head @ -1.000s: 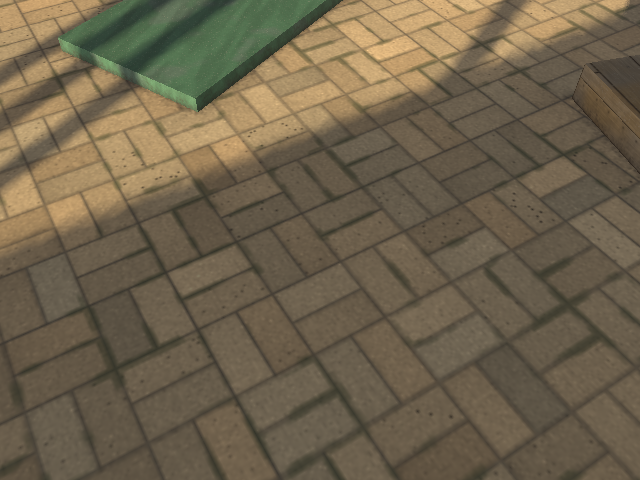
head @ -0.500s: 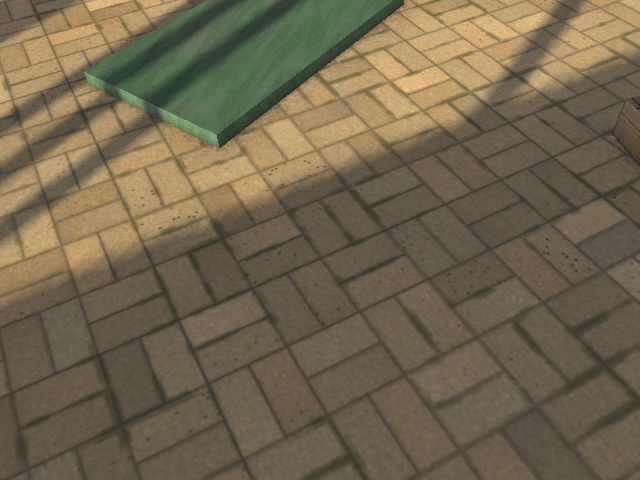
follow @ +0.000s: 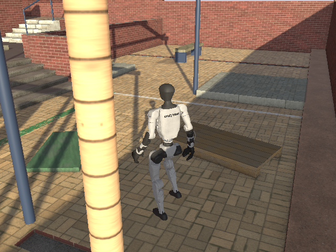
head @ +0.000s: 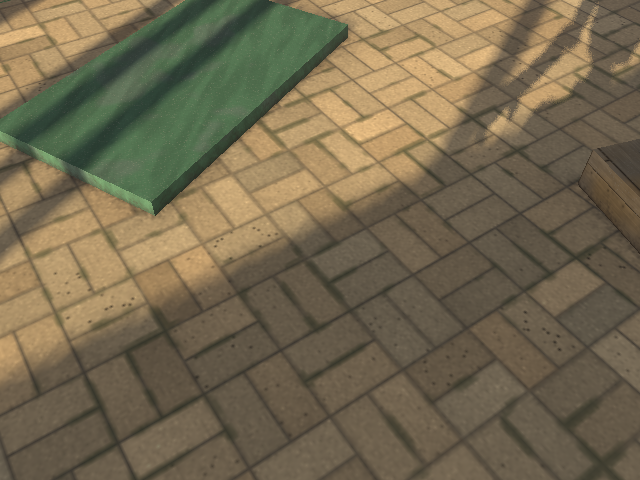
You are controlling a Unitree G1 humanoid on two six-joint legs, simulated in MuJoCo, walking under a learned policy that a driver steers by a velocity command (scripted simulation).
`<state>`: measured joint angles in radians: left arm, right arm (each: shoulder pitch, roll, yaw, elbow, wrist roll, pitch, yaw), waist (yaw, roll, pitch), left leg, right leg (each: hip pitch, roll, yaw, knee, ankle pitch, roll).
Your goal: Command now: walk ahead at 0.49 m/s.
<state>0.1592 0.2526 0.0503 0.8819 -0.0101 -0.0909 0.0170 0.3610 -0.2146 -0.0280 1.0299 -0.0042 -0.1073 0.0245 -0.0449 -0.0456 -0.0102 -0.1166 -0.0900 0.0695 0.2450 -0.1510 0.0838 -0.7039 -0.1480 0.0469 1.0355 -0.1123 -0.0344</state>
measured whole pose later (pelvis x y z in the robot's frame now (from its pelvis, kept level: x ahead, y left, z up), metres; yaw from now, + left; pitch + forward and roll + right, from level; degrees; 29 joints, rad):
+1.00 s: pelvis +0.54 +0.03 -0.01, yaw +22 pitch +1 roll +0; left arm 0.17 0.27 0.06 0.84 -0.01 -0.13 0.01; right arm 0.23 -0.26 -0.09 0.80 0.01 -0.06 0.03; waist -0.01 -0.02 0.05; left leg -0.33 -0.11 0.01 0.48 -0.17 0.11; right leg -0.46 -0.07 0.04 1.23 -0.36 -0.01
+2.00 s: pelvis +0.95 +0.34 -0.01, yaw +51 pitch +2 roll -1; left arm 0.27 0.31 0.05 0.86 -0.03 -0.09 -0.01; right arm 0.19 -0.26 -0.05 0.68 0.00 -0.06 0.03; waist 0.02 -0.03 0.03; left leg -0.35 -0.03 0.04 0.50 -0.18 0.06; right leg -0.45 -0.10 0.00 1.18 -0.38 -0.01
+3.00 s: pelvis +1.10 +0.55 -0.01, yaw +17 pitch +1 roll +0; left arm 0.16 0.27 0.08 0.63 -0.02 0.09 0.02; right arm 0.16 -0.22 -0.02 0.74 -0.02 0.02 -0.07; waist -0.02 -0.02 0.05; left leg -0.28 0.07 0.19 0.50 -0.23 0.03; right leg -0.51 -0.04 0.01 1.05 -0.41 0.10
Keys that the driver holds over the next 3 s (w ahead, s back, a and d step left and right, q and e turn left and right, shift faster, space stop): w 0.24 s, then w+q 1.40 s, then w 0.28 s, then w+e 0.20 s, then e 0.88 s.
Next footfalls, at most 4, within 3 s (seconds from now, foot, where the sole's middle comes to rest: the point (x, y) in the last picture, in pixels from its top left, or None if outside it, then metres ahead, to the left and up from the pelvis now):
0.26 right None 0.34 -0.16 -0.78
0.86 left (264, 445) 0.60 0.11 -0.78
1.34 right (284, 312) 0.94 0.07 -0.78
1.86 left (127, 318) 0.94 0.46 -0.78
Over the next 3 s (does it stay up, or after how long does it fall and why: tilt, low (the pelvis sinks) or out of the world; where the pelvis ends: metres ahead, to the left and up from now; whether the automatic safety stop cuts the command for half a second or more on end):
stays up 1.10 0.55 -0.01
